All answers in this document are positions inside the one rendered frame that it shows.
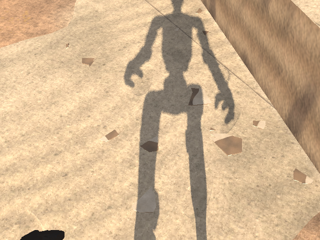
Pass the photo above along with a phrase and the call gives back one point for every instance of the left robot hand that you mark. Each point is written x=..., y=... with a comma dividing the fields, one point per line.
x=44, y=235

